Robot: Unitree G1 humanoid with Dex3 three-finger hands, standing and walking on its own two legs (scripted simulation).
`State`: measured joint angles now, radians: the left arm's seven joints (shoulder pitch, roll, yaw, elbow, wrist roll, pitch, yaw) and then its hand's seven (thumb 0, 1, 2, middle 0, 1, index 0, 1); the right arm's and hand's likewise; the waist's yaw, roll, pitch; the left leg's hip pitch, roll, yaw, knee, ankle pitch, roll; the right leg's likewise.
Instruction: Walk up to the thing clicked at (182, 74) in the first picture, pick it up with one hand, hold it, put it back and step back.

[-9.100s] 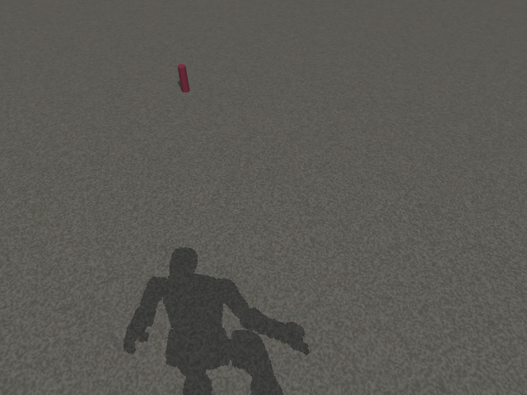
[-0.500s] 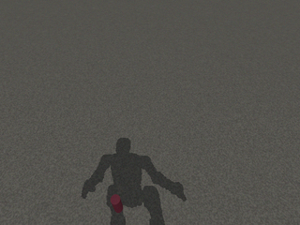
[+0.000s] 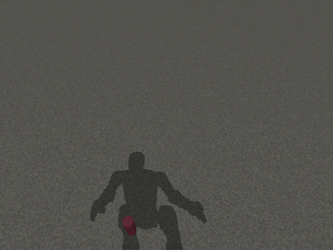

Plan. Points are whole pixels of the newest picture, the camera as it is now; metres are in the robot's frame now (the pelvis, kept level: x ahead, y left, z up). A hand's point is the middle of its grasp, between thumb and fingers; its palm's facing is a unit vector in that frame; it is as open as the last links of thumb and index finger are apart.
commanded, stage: go down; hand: left
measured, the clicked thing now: (129, 226) +0.35 +0.18 -0.69
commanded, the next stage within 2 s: none
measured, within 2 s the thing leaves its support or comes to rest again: neither
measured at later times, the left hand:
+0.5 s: hand out of the picture +0.14 +0.27 -0.18, palm faces +0.04 -0.94 -0.34, open 15.8 cm
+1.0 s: hand out of the picture +0.14 +0.28 -0.20, palm faces +0.05 -0.95 -0.31, open 17.1 cm
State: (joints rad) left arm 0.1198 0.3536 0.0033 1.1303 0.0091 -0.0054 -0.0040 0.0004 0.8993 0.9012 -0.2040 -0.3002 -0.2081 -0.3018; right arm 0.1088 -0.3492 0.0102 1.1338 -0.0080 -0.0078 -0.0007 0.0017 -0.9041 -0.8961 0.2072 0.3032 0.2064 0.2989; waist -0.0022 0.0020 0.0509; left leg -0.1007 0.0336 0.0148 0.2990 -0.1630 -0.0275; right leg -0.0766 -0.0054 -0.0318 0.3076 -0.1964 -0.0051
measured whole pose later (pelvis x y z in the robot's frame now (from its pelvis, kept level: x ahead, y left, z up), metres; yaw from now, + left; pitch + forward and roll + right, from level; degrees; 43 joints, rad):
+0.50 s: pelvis -0.01 +0.01 -0.04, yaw +0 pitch +10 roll -1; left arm 0.09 0.33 0.19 0.79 0.06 0.16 -0.04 0.00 -0.20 0.16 -0.07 -0.08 -0.07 -0.08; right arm 0.25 -0.25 -0.02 0.67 0.03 -0.08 -0.04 0.01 -0.84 -0.88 0.21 0.30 0.21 0.30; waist -0.04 0.00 -0.05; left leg -0.59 0.03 0.01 0.78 -0.37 -0.01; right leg -0.55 -0.02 -0.02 0.77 -0.39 0.01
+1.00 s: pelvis -0.01 +0.02 -0.09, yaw +0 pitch +16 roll -3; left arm 0.32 0.33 0.21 0.33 0.02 0.30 -0.07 -0.01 -0.49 0.10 -0.08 -0.09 -0.08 -0.10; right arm 0.23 -0.23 0.00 0.54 0.01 -0.16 -0.10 0.01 -0.79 -0.87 0.21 0.30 0.21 0.30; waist -0.04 0.01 -0.13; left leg -0.86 0.04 -0.03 1.10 -0.51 0.00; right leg -0.80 -0.01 -0.05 1.04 -0.52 0.02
